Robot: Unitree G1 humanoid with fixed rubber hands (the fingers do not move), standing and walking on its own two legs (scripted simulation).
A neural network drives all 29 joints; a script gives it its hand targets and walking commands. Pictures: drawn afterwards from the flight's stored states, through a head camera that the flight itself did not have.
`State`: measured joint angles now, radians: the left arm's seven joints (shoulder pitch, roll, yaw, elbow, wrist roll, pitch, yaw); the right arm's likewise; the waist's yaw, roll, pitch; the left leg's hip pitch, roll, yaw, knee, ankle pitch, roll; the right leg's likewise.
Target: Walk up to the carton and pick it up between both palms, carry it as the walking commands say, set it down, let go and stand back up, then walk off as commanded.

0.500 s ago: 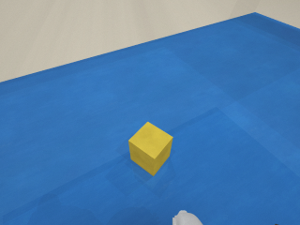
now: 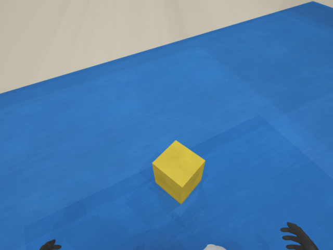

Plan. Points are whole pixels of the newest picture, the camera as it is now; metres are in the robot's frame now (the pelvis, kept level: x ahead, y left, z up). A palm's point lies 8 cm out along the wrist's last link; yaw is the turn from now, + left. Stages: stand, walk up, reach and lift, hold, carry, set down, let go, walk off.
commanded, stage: walk up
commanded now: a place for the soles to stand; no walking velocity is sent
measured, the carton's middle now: (178, 172) +0.62 -0.04 -0.61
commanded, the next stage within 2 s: none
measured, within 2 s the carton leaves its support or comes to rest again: neither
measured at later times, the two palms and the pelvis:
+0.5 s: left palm out of the picture +0.12 +0.31 -0.05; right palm out of the picture +0.11 -0.32 -0.08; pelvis +0.00 -0.01 +0.03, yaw +0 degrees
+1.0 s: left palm out of the picture +0.25 +0.46 -0.02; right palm out of the picture +0.04 -0.21 -0.09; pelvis +0.05 +0.14 +0.01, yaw -17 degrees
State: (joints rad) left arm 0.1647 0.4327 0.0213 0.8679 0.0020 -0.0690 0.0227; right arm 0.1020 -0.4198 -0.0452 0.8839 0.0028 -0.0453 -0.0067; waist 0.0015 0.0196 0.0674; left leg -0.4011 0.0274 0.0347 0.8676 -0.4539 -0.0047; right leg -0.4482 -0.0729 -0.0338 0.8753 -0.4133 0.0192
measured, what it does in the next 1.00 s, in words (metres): steps to the left, turning right: left foot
